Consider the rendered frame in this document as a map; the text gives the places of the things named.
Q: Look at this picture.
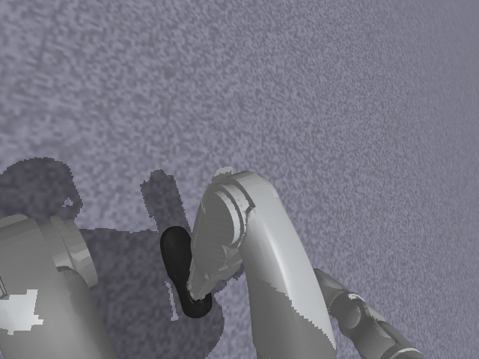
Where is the right robot foot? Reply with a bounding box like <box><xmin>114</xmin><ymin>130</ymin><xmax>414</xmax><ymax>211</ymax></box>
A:
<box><xmin>160</xmin><ymin>226</ymin><xmax>213</xmax><ymax>319</ymax></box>

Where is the right robot arm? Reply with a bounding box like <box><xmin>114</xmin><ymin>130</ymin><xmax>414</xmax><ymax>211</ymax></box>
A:
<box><xmin>330</xmin><ymin>292</ymin><xmax>426</xmax><ymax>359</ymax></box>

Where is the right robot hand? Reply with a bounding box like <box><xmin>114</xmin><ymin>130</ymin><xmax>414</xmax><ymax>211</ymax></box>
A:
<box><xmin>313</xmin><ymin>269</ymin><xmax>350</xmax><ymax>316</ymax></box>

